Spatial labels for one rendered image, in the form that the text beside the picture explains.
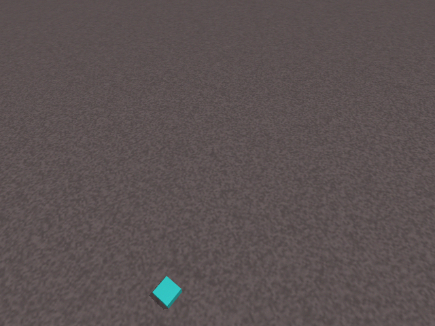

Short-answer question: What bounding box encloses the small box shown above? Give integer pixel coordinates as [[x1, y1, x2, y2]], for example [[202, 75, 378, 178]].
[[152, 276, 182, 308]]

